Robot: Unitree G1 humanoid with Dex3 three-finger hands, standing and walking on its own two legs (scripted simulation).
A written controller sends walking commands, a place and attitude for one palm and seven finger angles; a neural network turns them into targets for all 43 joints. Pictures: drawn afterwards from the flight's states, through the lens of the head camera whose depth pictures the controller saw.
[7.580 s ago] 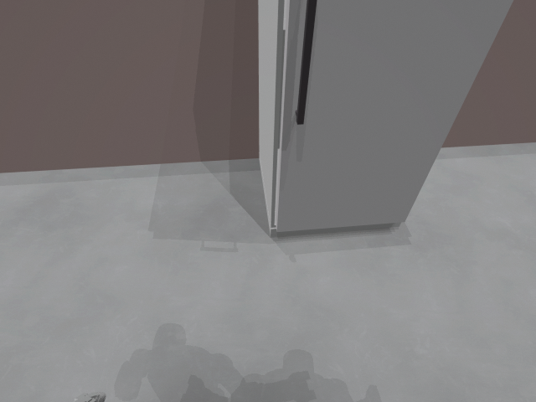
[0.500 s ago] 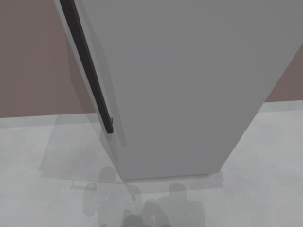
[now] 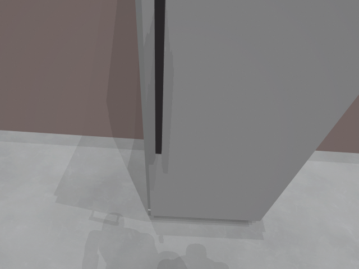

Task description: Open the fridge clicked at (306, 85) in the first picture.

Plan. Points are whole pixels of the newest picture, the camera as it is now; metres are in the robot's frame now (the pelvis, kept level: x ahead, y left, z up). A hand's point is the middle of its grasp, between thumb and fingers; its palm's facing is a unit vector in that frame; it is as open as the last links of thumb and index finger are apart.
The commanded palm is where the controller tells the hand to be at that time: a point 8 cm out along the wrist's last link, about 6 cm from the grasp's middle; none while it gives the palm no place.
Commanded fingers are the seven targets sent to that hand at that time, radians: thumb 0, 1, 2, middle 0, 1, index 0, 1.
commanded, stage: come to a stop and stand still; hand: left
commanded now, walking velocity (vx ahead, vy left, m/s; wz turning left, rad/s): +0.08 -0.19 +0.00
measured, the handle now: (159, 89) +0.52 +0.10 +0.15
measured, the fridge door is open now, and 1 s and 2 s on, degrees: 0 0 0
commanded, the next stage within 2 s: look again from close up in 1.54 s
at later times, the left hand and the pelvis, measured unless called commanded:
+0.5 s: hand out of the picture +0.04 +0.13 -0.19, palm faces +0.05 -0.98 -0.20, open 7.2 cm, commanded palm none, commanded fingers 0.00 0.90 0.90 -0.20 -0.30 -0.20 -0.30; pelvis +0.00 -0.05 -0.02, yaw +1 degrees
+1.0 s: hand out of the picture -0.05 +0.16 -0.18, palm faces +0.03 -0.98 -0.20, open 7.4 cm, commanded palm none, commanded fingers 0.00 0.90 0.90 -0.20 -0.30 -0.20 -0.30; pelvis -0.04 -0.02 +0.00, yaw +0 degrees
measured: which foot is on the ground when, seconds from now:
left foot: down 0.00-1.00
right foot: up 0.00-0.26, down 0.28-1.00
